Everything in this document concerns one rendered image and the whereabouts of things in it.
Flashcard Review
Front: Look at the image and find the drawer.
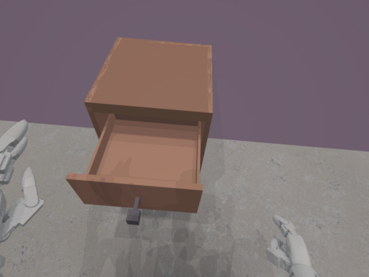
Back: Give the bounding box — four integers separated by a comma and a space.
66, 114, 203, 213

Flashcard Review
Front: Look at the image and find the cabinet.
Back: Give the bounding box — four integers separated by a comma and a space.
84, 37, 213, 172

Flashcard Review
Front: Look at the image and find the robot left hand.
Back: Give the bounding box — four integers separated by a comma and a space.
0, 120, 44, 245

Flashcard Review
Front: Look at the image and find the robot right forearm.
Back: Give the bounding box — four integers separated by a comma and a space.
289, 264, 319, 277

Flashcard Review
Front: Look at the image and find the handle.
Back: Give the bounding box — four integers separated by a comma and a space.
126, 197, 141, 225

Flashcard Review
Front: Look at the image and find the robot right hand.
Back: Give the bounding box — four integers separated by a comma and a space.
267, 215, 312, 273

